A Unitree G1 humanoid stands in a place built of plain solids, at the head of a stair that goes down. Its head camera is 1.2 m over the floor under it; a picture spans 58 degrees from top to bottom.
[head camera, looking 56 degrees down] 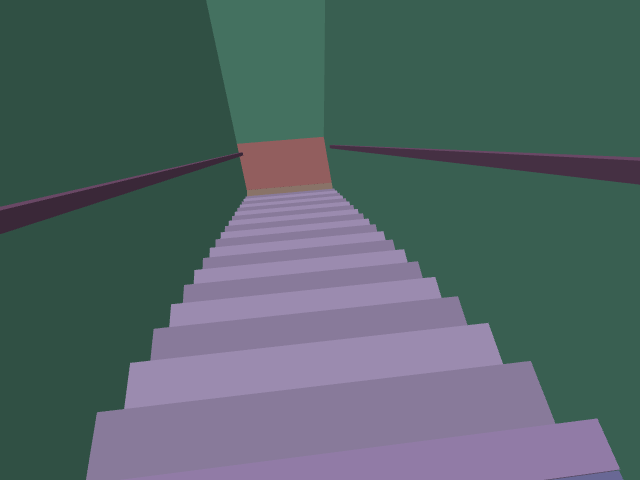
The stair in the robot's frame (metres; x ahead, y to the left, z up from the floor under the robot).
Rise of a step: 0.21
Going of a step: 0.22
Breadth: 1.40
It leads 7 degrees to the left of straight ahead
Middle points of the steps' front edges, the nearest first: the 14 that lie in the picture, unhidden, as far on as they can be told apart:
0.17 -0.03 0.00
0.39 0.00 -0.21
0.61 0.02 -0.42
0.84 0.05 -0.63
1.06 0.08 -0.84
1.28 0.10 -1.05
1.51 0.13 -1.26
1.73 0.15 -1.47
1.95 0.18 -1.68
2.18 0.21 -1.89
2.40 0.23 -2.10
2.62 0.26 -2.32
2.85 0.28 -2.53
3.07 0.31 -2.74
